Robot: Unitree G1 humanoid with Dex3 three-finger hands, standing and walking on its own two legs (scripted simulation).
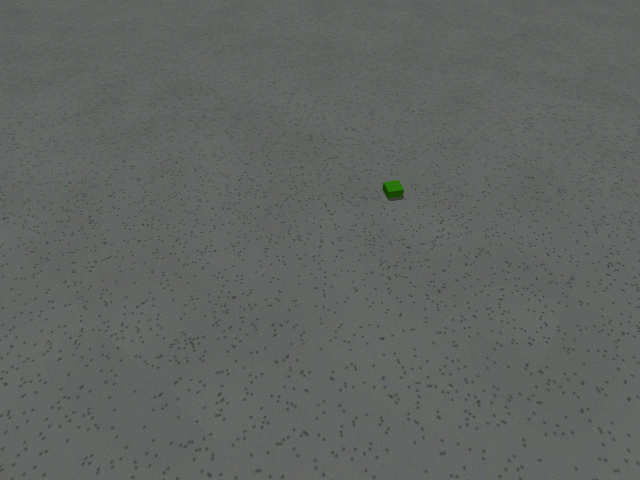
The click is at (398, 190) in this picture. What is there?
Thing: small box
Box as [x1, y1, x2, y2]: [383, 180, 403, 198]
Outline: 398,180 383,183 383,190 387,198 402,195 403,189
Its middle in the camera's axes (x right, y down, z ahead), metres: +0.36 -0.25 +1.89
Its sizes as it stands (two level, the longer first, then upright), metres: 0.078 0.073 0.042
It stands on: the floor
